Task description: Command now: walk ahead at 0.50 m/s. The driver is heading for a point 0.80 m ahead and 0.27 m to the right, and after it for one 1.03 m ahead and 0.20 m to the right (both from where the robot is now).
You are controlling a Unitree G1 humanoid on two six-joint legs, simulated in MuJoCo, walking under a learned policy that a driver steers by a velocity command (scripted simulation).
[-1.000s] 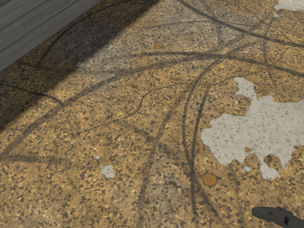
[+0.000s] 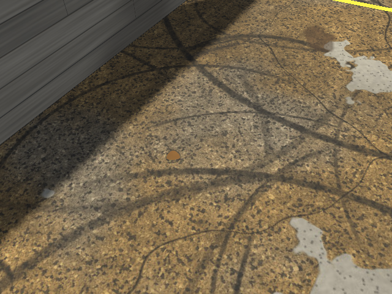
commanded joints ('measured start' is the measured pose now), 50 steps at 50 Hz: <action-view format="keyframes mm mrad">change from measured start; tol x32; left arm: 1 54 162 35 -11 -6 2 8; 31 -388 46 19 -251 -17 31 -53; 36 46 248 116 -189 -21 47 -35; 50 -74 198 76 -259 -14 21 17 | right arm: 1 -142 -49 -1 -90 6 -20 15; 10 388 -226 -71 30 -3 -20 14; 50 -64 -68 -16 -166 -22 -38 -10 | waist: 1 11 -96 85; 10 -189 188 -399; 19 -53 22 26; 38 50 -205 -371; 50 -25 -105 -4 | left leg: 1 -28 -25 24 -77 13 11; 8 603 -66 32 -118 -107 139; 10 1085 289 -688 -302 -345 333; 17 450 130 -89 -509 -179 184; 30 761 169 196 -450 149 139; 35 723 144 267 44 702 70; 36 495 99 269 340 426 26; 37 31 -125 185 689 -563 -34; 38 -100 -156 -47 811 -664 -16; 50 126 -74 -6 8 -26 -74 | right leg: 1 2 -292 117 -45 260 -130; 7 78 -294 79 269 735 -74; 11 -752 -68 201 1178 -340 17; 25 -679 -189 98 582 321 37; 35 -301 -11 -70 396 69 -103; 38 413 -414 897 137 -86 -386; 50 -295 -146 286 56 228 -172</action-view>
